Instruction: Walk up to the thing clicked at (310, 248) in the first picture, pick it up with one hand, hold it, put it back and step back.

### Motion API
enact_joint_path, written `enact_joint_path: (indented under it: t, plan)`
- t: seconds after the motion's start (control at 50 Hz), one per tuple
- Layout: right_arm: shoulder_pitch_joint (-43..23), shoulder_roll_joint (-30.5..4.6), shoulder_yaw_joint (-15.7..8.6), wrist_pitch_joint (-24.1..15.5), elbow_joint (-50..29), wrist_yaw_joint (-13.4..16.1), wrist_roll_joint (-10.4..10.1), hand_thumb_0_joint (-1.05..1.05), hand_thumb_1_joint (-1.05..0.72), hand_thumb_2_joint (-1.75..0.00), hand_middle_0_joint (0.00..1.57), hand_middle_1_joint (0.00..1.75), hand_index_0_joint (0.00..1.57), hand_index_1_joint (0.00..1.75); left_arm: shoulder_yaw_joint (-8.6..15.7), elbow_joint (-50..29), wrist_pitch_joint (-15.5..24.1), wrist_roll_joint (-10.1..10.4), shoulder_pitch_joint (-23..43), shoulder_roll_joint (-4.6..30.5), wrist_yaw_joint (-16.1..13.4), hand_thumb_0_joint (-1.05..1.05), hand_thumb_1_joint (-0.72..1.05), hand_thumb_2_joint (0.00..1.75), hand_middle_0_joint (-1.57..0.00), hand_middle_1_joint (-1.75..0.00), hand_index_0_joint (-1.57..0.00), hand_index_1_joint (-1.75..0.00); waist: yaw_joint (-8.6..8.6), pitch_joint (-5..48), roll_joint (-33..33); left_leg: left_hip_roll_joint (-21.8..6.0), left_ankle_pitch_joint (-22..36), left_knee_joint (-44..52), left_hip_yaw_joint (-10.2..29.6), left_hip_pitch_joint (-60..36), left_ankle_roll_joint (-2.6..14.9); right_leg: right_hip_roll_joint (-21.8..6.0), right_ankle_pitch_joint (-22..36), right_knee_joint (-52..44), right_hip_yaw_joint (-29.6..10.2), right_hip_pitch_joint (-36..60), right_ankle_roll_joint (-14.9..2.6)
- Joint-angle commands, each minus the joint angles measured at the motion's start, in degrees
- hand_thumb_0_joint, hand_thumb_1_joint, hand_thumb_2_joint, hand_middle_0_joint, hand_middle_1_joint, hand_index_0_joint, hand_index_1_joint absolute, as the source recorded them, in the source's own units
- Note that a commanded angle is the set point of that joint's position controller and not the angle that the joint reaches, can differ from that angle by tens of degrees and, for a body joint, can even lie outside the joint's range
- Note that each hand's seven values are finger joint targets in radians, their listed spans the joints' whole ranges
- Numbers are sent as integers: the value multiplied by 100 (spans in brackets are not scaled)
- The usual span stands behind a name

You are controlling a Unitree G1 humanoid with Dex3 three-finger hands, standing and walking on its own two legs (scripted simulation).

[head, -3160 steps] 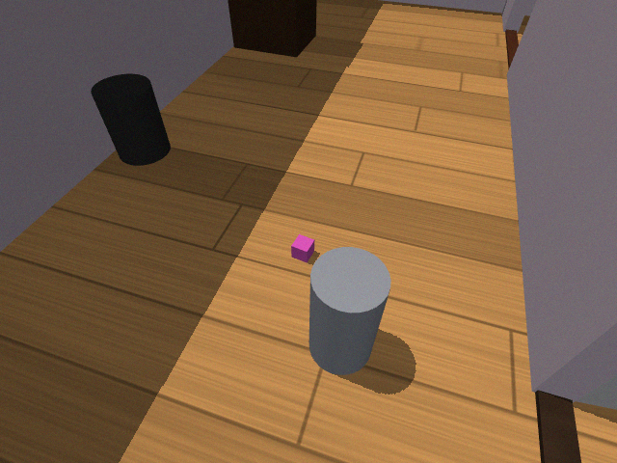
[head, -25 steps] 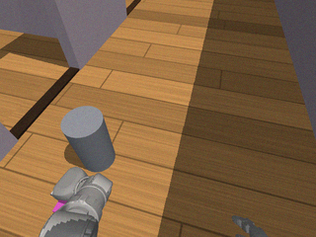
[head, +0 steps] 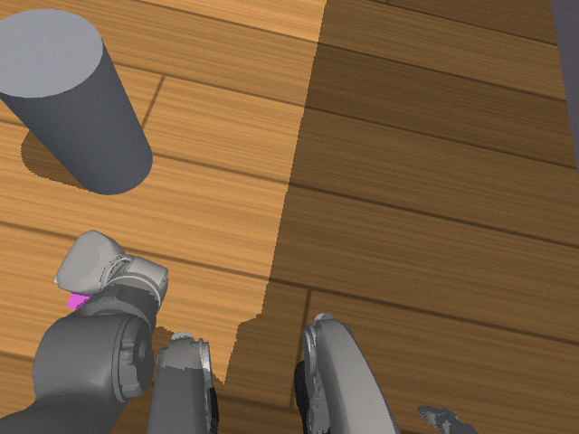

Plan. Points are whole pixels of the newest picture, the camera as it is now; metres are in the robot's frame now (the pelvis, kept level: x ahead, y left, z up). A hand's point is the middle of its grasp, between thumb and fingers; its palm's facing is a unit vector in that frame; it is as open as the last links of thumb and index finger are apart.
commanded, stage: crouch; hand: left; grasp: from above
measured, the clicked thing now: (107, 290) +0.37 +0.25 -0.19
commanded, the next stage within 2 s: lower in 0.90 s
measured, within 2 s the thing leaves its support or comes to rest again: rests again in 1.92 s
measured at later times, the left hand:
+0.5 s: hand (135, 279) +0.40 +0.23 -0.29, palm faces -0.12 -0.44 -0.89, open 5.4 cm
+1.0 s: hand (142, 282) +0.41 +0.24 -0.36, palm faces -0.13 -0.43 -0.89, open 5.1 cm
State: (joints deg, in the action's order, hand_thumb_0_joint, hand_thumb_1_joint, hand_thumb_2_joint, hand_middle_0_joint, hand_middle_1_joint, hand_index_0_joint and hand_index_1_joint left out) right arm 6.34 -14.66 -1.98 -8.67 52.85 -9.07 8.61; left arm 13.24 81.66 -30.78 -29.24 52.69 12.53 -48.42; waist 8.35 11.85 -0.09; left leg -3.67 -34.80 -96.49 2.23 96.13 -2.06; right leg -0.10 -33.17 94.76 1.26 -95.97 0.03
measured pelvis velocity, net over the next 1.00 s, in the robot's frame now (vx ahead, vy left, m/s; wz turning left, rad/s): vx -0.02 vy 0.00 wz -0.03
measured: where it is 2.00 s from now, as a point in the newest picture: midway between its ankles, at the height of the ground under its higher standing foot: outside the picture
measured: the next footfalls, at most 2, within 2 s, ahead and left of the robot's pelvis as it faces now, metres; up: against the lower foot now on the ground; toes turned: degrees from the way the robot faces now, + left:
none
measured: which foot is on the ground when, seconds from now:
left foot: down 0.00-1.00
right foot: down 0.00-1.00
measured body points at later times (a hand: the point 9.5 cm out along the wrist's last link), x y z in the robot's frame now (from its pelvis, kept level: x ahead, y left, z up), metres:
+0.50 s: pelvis -0.02 +0.00 -0.13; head +0.20 +0.02 +0.26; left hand +0.41 +0.25 -0.24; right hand +0.03 -0.27 -0.27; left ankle +0.06 +0.14 -0.51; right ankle +0.08 -0.12 -0.51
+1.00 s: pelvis -0.02 +0.00 -0.19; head +0.23 +0.01 +0.18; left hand +0.42 +0.25 -0.31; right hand -0.02 -0.27 -0.33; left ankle +0.06 +0.14 -0.51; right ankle +0.08 -0.12 -0.51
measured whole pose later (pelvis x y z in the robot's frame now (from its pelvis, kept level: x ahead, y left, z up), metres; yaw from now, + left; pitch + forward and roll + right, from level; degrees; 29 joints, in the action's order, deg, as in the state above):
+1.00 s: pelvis -0.02 +0.00 -0.19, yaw -2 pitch +35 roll -3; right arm 6.5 -17.9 -1.7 -11.3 54.0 -18.3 11.7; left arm 26.0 95.1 -25.9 -34.1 66.9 28.6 -46.1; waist 13.6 1.2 -2.4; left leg -2.2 -39.1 -132.8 5.6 129.3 -2.1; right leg -0.1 -36.7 129.9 1.7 -128.7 0.8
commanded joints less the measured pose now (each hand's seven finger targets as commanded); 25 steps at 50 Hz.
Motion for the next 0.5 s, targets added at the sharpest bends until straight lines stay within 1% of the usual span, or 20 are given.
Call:
enact_joint_path:
  t: [0.0, 0.02, 0.06, 0.1, 0.12, 0.16, 0.18, 0.2, 0.22, 0.24, 0.26, 0.28, 0.3, 0.34, 0.36, 0.38, 0.4, 0.44, 0.46, 0.48]
  plan:
    - [926, -1308, -390, -55, -208, 36, 68, 0, -90, -90, 20, 30, 20, 30, 159, -590, 30, -295, 2443, 1497, -438, 0, 76, 64, -116, -58, -116, -59, -26, 3825, -687, 300, 1084, 310, -340, -1828, -120, 136, 1042, -651, 165, 1342, -101]
    - [882, -1289, -384, -52, -274, 1, 75, 0, -90, -90, 20, 30, 20, 30, 193, -575, 39, -262, 2456, 1509, -403, 0, 77, 65, -117, -58, -116, -59, -12, 3799, -769, 311, 1035, 223, -346, -1740, -122, 115, 954, -560, 159, 1228, -106]
    - [946, -1288, -400, -17, -272, -36, 88, 0, -90, -90, 20, 30, 20, 30, 266, -532, 28, -210, 2481, 1576, -378, 0, 77, 64, -118, -57, -117, -58, 15, 3995, -740, 317, 946, -1, -348, -1545, -99, 112, 863, -411, 153, 1093, -91]
    - [889, -1288, -402, -2, -291, -90, 74, 0, -90, -90, 20, 30, 20, 30, 263, -620, 62, -68, 2635, 1522, -282, 0, 80, 65, -121, -54, -120, -56, 40, 4030, -795, 302, 768, -92, -291, -1479, -96, 115, 666, -288, 202, 807, -99]
    - [845, -1291, -382, 0, -295, -117, 57, 0, -90, -90, 20, 30, 20, 30, 227, -612, 69, -69, 2675, 1543, -225, 0, 82, 64, -123, -53, -121, -55, 44, 4093, -906, 299, 706, -158, -283, -1479, -97, 111, 618, -190, 227, 656, -115]
    - [903, -1287, -351, 16, -347, -172, 53, 0, -90, -90, 20, 30, 20, 30, 166, -676, 92, -102, 2847, 1598, -120, 0, 86, 65, -125, -54, -124, -56, 156, 4088, -900, 315, 649, -441, -321, -1253, -69, 121, 549, -55, 199, 516, -103]
    - [937, -1361, -393, 39, -312, -183, 30, 0, -90, -90, 20, 30, 20, 30, 129, -744, 113, -129, 2908, 1582, -126, 0, 90, 63, -128, -53, -127, -54, 128, 4224, -908, 320, 640, -524, -338, -1114, -51, 117, 550, 11, 192, 486, -105]
    - [1015, -1348, -359, 59, -337, -213, 31, 0, -90, -90, 20, 30, 20, 30, 136, -662, 105, -166, 2860, 1611, -121, 0, 89, 64, -128, -53, -127, -54, 186, 4194, -884, 319, 721, -618, -340, -1091, -61, 99, 660, 107, 200, 492, -102]
    - [1011, -1361, -345, 48, -332, -232, 36, 0, -90, -90, 20, 30, 20, 30, 144, -663, 117, -175, 2914, 1627, -123, 0, 93, 63, -131, -52, -130, -53, 181, 4203, -909, 308, 726, -682, -324, -1064, -58, 90, 710, 206, 224, 376, -106]
    - [994, -1408, -338, 46, -331, -258, 56, 0, -90, -90, 20, 30, 20, 30, 139, -582, 119, -188, 2951, 1634, -112, 0, 94, 66, -132, -54, -131, -55, 226, 4155, -948, 319, 710, -748, -314, -956, -47, 76, 729, 327, 254, 241, -112]
    - [926, -1410, -337, 41, -319, -278, 43, 0, -90, -90, 20, 30, 20, 30, 134, -594, 149, -188, 3023, 1649, -95, 0, 95, 63, -131, -53, -131, -54, 219, 4117, -988, 320, 608, -769, -291, -877, -27, 72, 644, 386, 274, 91, -123]
    - [995, -1406, -335, 35, -310, -294, 40, 0, -90, -90, 20, 30, 20, 30, 155, -503, 164, -181, 3054, 1634, -87, 0, 95, 64, -132, -53, -131, -54, 299, 4078, -967, 313, 599, -864, -270, -844, -28, 65, 662, 467, 285, 5, -108]
    - [1024, -1408, -319, 20, -274, -317, 45, 0, -90, -90, 20, 30, 20, 30, 216, -423, 176, -201, 3034, 1726, -77, 0, 95, 64, -132, -52, -132, -53, 288, 4035, -966, 300, 624, -919, -248, -853, -32, 46, 740, 576, 323, -113, -105]
    - [979, -1463, -301, -13, -263, -356, 63, 0, -90, -90, 20, 30, 20, 30, 243, -311, 230, -224, 3144, 1796, -38, 0, 98, 64, -135, -51, -134, -52, 349, 3934, -1057, 304, 513, -1033, -226, -718, -22, 39, 668, 734, 357, -337, -113]
    - [1006, -1446, -284, -32, -254, -389, 82, 0, -90, -90, 20, 30, 20, 30, 248, -351, 269, -271, 3185, 1852, 9, 0, 100, 67, -137, -52, -135, -54, 365, 3911, -1126, 294, 542, -1074, -214, -753, -37, 27, 699, 848, 382, -394, -108]
    - [1055, -1553, -307, -34, -208, -397, 63, 0, -90, -90, 20, 30, 20, 30, 295, -213, 278, -324, 3183, 1969, 11, 0, 101, 69, -137, -53, -136, -55, 346, 3895, -1196, 293, 547, -1119, -216, -634, -33, 33, 737, 922, 383, -451, -116]
    - [1021, -1525, -283, -55, -200, -427, 87, 0, -90, -90, 20, 30, 20, 30, 299, -44, 273, -420, 3100, 2037, 45, 0, 102, 66, -138, -53, -137, -54, 359, 3759, -1179, 311, 453, -1168, -201, -533, -13, 32, 642, 997, 408, -566, -127]
    - [1026, -1510, -290, -95, -171, -450, 71, 0, -90, -90, 20, 30, 20, 30, 364, -38, 311, -455, 3157, 2148, 74, 0, 101, 67, -138, -52, -136, -54, 360, 3698, -1110, 336, 391, -1394, -286, -246, 38, 65, 533, 983, 341, -605, -100]
    - [1029, -1526, -301, -104, -167, -467, 90, 0, -90, -90, 20, 30, 20, 30, 379, 80, 327, -533, 3071, 2225, 94, 0, 102, 70, -139, -54, -137, -56, 353, 3693, -1121, 351, 399, -1462, -319, -53, 55, 69, 522, 1044, 319, -524, -94]
    - [1079, -1486, -274, -126, -170, -474, 70, 0, -91, -90, 20, 30, 20, 30, 457, 214, 327, -523, 2982, 2274, 85, 0, 101, 69, -138, -54, -137, -56, 365, 3673, -1085, 362, 428, -1572, -343, 74, 76, 73, 551, 1054, 275, -457, -73]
